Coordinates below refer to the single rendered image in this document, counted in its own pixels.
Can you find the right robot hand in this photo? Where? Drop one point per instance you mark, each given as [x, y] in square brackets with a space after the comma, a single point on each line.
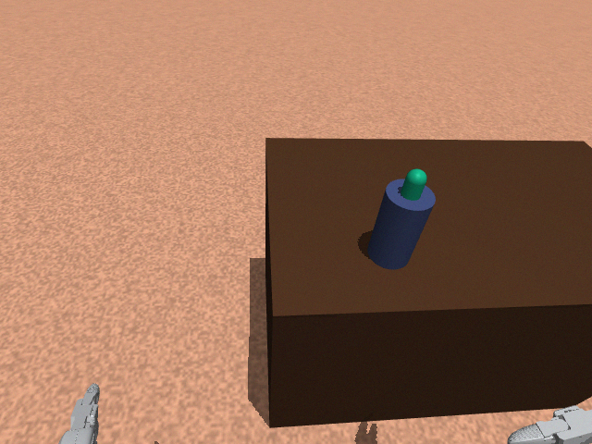
[570, 425]

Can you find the left robot hand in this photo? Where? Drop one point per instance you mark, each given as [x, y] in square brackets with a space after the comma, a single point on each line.
[84, 423]

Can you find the bottle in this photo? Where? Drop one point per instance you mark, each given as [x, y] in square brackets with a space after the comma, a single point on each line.
[405, 208]

